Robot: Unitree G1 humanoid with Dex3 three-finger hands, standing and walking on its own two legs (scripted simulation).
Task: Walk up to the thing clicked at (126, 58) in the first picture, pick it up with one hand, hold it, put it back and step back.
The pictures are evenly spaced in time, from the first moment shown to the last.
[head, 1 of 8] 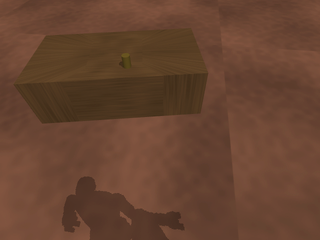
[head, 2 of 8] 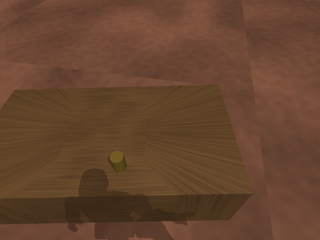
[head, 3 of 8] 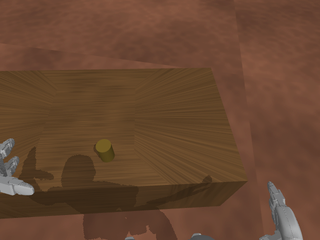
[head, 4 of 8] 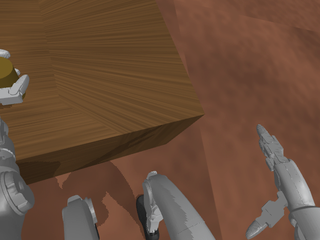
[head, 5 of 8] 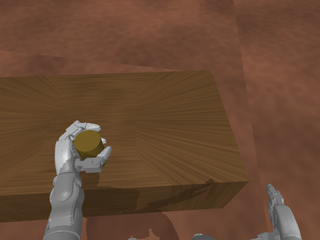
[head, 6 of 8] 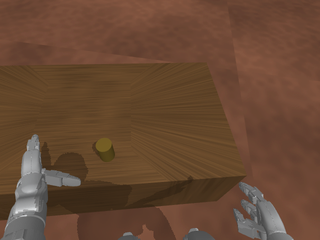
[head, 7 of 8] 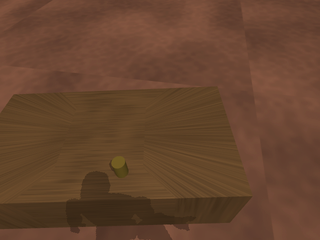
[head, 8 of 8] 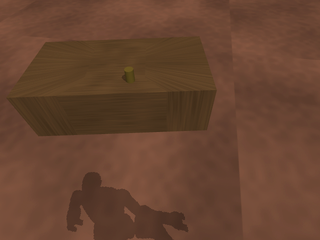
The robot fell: no
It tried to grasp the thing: yes
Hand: left
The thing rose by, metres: 0.31
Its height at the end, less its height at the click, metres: +0.00
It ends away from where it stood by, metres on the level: 0.02
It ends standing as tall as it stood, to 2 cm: yes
